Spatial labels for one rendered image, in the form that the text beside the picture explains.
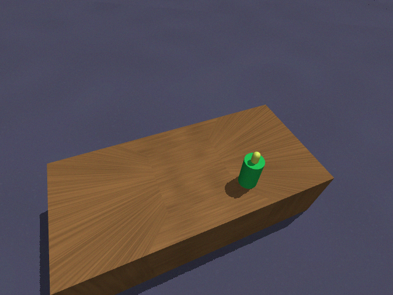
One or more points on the bottle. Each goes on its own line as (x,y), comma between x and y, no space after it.
(251,170)

